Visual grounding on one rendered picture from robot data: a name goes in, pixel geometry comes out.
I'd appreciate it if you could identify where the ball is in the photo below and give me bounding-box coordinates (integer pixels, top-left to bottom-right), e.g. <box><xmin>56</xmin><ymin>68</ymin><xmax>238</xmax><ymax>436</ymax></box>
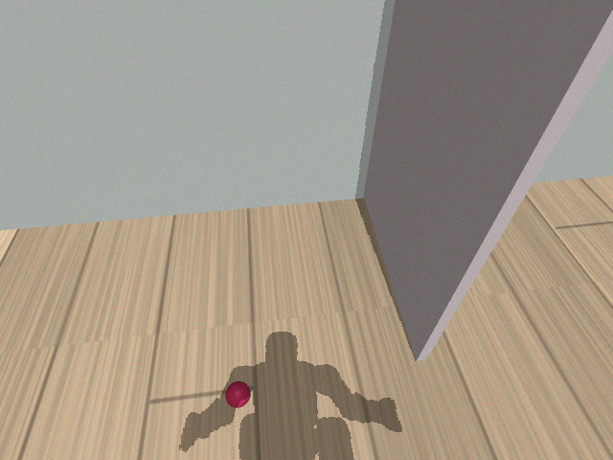
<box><xmin>225</xmin><ymin>381</ymin><xmax>250</xmax><ymax>408</ymax></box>

